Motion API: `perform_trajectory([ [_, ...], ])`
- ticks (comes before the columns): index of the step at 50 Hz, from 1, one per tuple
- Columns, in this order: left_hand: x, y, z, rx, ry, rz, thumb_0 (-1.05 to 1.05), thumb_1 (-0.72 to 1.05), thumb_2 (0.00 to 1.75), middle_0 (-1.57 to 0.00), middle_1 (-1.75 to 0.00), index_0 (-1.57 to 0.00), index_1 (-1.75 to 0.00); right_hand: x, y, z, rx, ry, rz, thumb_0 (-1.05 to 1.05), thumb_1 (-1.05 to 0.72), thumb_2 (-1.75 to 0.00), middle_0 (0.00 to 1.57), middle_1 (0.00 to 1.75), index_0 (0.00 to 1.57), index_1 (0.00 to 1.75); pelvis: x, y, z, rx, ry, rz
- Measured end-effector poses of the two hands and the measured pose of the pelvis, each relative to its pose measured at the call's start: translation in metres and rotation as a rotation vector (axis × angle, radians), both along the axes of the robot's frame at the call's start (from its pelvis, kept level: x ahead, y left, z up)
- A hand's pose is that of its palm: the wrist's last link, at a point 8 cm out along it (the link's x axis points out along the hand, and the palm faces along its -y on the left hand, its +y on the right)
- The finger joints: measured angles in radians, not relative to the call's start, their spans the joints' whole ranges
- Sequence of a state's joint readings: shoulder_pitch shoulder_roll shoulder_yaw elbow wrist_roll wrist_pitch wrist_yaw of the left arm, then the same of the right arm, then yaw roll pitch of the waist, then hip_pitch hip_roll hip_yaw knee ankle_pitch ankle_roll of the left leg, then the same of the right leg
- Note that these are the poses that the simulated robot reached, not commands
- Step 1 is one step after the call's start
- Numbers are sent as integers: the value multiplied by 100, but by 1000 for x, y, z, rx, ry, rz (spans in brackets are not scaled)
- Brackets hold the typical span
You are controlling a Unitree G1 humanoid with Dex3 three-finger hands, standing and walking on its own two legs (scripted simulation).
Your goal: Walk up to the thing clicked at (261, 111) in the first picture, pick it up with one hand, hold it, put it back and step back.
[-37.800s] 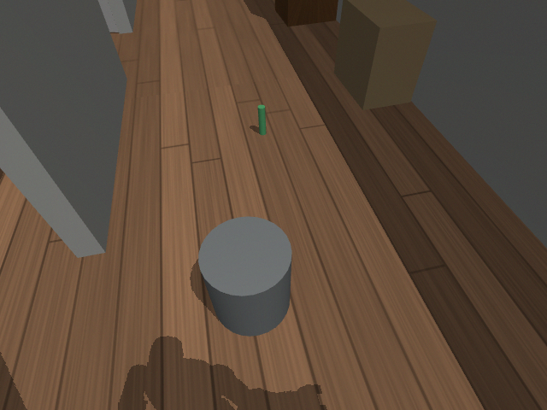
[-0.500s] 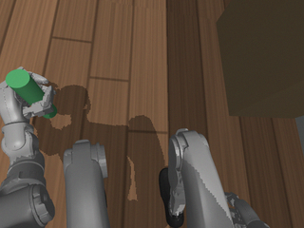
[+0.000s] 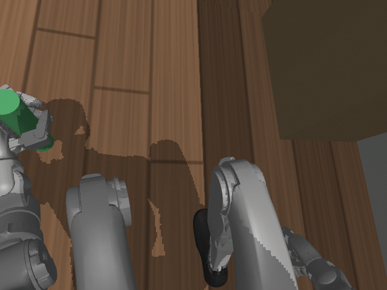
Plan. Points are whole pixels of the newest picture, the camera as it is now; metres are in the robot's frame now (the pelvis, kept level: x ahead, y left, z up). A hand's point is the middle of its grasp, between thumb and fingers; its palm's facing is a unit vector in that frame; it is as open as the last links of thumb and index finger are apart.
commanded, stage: lower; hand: left
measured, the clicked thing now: (27, 126) +0.43 +0.28 -0.09
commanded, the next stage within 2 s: loosen in 1.40 s
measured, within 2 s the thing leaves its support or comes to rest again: rests again in 1.50 s
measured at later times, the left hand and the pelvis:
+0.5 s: hand (46, 127) +0.45 +0.26 -0.15, palm faces +0.24 -0.97 +0.01, open 5.4 cm; pelvis -0.01 +0.01 -0.01, yaw -4 degrees
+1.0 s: hand (52, 128) +0.45 +0.26 -0.18, palm faces +0.27 -0.96 +0.00, open 5.4 cm; pelvis -0.01 +0.02 -0.02, yaw -6 degrees
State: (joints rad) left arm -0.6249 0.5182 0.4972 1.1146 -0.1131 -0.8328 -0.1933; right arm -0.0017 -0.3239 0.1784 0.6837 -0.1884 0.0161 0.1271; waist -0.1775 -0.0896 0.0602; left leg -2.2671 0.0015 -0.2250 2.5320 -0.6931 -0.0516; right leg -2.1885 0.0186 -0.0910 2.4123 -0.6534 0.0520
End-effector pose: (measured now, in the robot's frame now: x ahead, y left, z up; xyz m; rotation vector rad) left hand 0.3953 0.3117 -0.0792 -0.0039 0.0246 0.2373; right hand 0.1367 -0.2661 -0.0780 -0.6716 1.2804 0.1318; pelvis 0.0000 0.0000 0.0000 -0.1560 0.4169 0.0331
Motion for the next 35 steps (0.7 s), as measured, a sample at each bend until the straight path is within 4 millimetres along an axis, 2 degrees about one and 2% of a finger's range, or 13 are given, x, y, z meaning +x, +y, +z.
perform_trajectory([
  [5, 3, 0, -9, 2, 17, -3, 3, 19, 110, -103, -111, -97, -115, -4, 1, 0, -8, 7, 17, 1, -90, -91, 20, 30, 21, 30, -2, 1, -4, -9, -18, -6],
  [18, 11, -3, -55, -31, 26, 14, 3, 20, 109, -103, -110, -97, -115, -19, 4, 14, -93, 69, 94, 1, -91, -90, 21, 30, 21, 30, -5, 7, -12, -49, -80, -29],
  [35, 17, -5, -80, -25, 35, 22, 3, 20, 108, -103, -110, -97, -115, -21, 14, 26, -150, 103, 198, 0, -91, -90, 21, 30, 21, 30, -9, 14, -16, -99, -133, -44],
])
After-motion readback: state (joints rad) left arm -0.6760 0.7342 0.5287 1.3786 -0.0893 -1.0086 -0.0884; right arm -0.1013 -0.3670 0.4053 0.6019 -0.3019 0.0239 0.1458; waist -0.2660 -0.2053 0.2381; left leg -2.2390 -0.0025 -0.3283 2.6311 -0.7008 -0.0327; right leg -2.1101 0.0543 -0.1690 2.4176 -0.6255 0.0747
